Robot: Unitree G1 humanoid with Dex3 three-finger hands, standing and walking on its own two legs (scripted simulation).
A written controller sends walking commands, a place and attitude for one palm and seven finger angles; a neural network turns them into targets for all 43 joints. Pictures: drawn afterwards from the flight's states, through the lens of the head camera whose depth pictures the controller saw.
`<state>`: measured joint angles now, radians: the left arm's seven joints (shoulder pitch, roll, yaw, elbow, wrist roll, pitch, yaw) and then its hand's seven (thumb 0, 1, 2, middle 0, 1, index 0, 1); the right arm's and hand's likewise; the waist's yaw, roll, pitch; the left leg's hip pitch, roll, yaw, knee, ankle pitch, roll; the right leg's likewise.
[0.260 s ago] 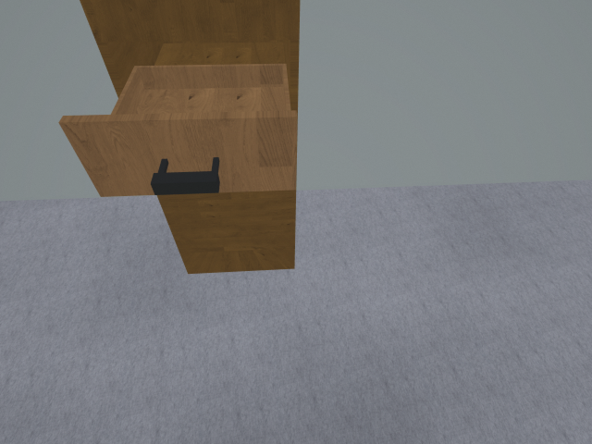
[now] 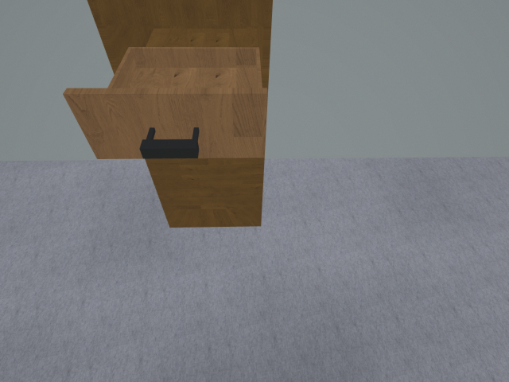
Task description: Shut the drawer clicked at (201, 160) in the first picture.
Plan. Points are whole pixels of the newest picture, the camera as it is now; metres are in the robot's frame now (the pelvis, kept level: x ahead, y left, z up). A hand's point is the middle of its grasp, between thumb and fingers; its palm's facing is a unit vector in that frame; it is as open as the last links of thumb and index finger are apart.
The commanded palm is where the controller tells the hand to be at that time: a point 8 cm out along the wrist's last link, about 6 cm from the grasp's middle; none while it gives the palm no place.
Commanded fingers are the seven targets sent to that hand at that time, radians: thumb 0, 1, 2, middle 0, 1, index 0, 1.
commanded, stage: turn or walk to find it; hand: left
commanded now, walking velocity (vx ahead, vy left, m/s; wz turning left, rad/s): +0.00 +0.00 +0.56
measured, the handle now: (172, 140) +0.55 +0.19 +0.05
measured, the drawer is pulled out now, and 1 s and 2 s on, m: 0.30 0.30 0.30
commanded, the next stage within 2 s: stand and wait in 0.20 s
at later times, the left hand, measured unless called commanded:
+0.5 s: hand out of the picture -0.02 +0.21 -0.18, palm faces +0.19 -0.95 -0.24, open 7.4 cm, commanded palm none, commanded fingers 0.00 0.90 0.90 -0.20 -0.30 -0.20 -0.30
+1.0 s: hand out of the picture +0.03 +0.20 -0.17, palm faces +0.16 -0.94 -0.29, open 7.4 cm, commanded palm none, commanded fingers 0.00 0.90 0.90 -0.20 -0.30 -0.20 -0.30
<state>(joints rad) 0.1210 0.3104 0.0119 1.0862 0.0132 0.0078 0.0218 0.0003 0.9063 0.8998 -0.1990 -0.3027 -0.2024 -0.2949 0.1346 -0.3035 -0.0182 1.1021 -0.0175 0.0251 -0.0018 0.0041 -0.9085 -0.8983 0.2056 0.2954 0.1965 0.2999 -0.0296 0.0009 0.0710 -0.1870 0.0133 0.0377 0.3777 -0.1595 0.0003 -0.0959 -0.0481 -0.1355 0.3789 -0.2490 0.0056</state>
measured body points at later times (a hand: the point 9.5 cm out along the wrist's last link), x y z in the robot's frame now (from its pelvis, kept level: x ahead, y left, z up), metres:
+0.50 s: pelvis -0.02 +0.00 +0.00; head +0.02 +0.03 +0.44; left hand -0.03 +0.27 -0.16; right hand +0.06 -0.22 -0.15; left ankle +0.01 +0.12 -0.75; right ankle +0.00 -0.15 -0.71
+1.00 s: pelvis +0.01 -0.03 +0.00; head +0.03 -0.02 +0.45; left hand +0.02 +0.25 -0.15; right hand +0.11 -0.29 -0.15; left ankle +0.01 +0.12 -0.74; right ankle +0.01 -0.15 -0.74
